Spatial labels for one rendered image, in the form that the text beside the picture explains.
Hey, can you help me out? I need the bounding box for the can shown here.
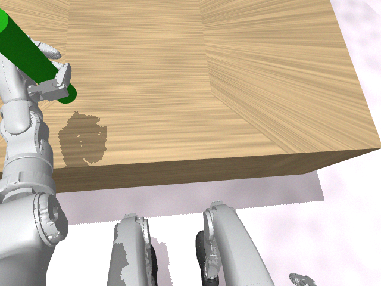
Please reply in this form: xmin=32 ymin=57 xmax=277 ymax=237
xmin=0 ymin=9 xmax=77 ymax=104

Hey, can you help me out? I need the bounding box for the left robot arm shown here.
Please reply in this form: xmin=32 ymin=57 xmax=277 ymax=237
xmin=0 ymin=100 xmax=68 ymax=286

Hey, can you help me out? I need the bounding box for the right robot foot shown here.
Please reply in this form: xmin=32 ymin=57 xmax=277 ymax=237
xmin=195 ymin=230 xmax=219 ymax=286

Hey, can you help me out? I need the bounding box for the right robot hand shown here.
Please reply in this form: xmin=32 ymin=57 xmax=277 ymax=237
xmin=289 ymin=273 xmax=316 ymax=286

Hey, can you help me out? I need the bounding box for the left robot hand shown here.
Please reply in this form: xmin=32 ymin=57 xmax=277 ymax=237
xmin=0 ymin=35 xmax=71 ymax=106

